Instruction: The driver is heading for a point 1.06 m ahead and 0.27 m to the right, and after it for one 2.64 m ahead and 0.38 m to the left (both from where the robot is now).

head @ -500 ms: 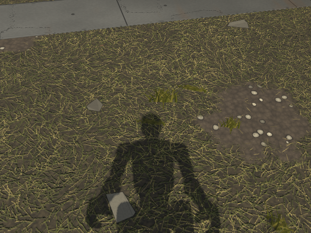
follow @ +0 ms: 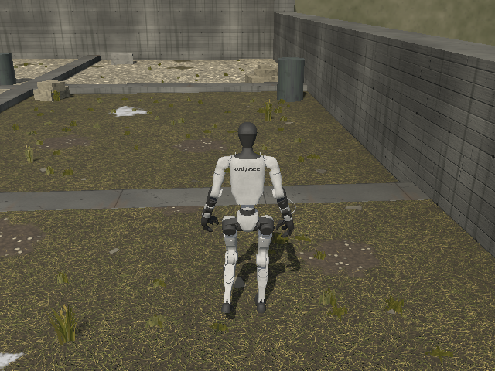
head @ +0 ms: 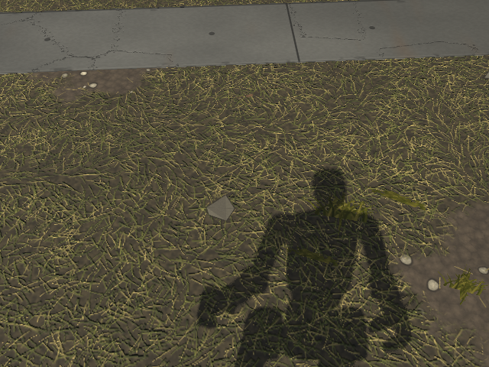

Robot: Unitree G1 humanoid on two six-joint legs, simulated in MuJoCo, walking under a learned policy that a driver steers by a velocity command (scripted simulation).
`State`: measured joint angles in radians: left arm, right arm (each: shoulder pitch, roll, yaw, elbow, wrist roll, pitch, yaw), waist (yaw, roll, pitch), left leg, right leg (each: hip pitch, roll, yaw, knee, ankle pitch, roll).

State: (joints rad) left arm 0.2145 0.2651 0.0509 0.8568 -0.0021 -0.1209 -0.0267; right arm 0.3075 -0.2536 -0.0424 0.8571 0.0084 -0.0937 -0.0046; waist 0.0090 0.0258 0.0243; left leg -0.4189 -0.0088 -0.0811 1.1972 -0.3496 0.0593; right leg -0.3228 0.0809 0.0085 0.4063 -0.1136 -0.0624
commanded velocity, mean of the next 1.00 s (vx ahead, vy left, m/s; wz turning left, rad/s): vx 0.50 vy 0.00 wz -0.46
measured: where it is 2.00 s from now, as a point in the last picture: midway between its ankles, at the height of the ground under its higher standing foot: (357, 211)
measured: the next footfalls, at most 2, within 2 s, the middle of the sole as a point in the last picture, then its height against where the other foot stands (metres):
left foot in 0.30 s outside the picture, level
right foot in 0.82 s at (336, 352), level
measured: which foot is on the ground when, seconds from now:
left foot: up 0.00-0.28, down 0.30-0.84, up 0.86-1.00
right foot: down 0.00-0.30, up 0.32-0.80, down 0.82-1.00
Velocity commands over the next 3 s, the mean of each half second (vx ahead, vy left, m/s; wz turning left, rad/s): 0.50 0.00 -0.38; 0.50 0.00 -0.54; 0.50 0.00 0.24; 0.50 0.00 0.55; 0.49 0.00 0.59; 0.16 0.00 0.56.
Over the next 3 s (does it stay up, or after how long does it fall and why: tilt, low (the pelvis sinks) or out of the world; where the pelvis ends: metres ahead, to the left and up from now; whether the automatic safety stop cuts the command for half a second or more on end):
stays up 1.44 -0.27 0.00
